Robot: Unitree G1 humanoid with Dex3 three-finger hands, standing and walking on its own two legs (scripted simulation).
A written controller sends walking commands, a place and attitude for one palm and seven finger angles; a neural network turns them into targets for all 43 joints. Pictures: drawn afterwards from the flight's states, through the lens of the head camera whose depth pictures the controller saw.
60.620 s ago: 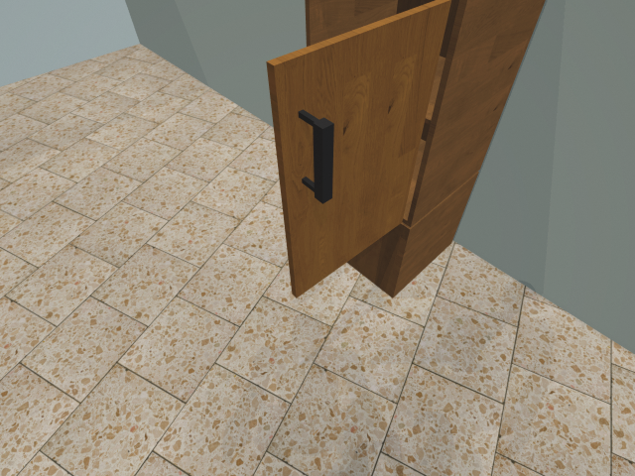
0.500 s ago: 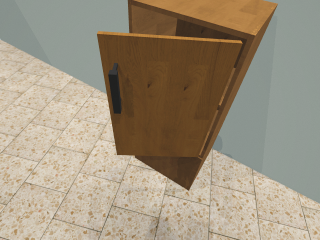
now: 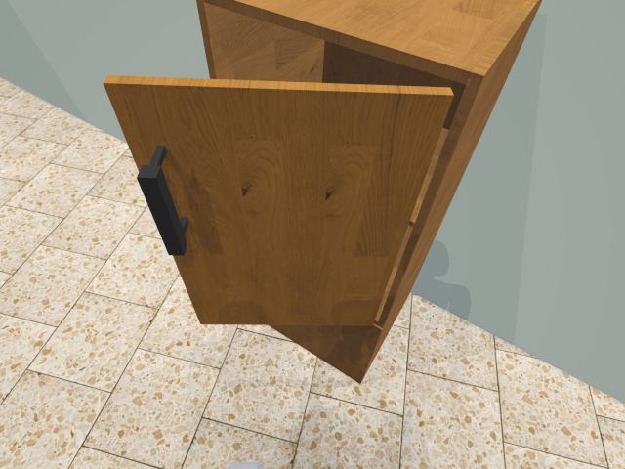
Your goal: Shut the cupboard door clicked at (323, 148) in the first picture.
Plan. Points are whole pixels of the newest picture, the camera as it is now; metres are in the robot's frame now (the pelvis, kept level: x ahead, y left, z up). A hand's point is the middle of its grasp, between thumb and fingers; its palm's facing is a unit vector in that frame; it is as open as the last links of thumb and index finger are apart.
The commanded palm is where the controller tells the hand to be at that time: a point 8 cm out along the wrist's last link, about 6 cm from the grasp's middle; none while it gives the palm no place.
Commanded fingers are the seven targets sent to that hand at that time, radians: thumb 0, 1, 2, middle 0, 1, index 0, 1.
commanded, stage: come to a stop and stand still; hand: left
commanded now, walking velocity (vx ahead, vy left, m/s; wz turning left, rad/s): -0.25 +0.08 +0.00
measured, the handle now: (169, 203) +0.43 +0.23 +0.09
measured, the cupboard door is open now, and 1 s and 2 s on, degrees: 33 33 33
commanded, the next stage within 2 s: none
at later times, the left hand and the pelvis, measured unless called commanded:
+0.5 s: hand out of the picture +0.00 +0.17 -0.17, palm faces +0.05 -0.96 -0.28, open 7.4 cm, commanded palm none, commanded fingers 0.00 0.90 0.90 -0.20 -0.30 -0.20 -0.30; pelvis -0.03 -0.02 -0.01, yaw +0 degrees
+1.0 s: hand out of the picture -0.09 +0.17 -0.18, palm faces +0.03 -0.98 -0.18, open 7.4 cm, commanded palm none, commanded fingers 0.00 0.90 0.90 -0.20 -0.30 -0.20 -0.30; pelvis -0.10 -0.01 +0.00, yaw +0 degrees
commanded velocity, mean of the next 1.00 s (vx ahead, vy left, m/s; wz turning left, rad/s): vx -0.04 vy -0.01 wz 0.00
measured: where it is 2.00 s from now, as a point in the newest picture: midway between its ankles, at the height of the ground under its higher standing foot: outside the picture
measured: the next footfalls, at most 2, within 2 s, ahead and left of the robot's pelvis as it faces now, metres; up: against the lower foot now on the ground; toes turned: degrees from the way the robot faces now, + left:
left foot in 0.04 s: +0.06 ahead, +0.07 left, +0.01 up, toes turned +3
right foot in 0.38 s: +0.00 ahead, -0.13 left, +0.00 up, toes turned -3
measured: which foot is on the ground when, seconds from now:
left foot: up 0.00-0.02, down 0.04-1.00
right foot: down 0.00-0.14, up 0.16-0.36, down 0.38-1.00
